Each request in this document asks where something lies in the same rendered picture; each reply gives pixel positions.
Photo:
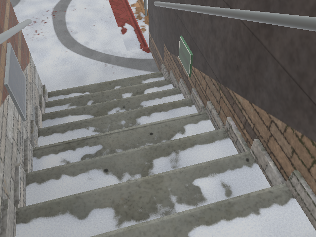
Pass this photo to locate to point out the stairs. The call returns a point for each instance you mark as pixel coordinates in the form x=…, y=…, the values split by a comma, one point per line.
x=137, y=7
x=133, y=158

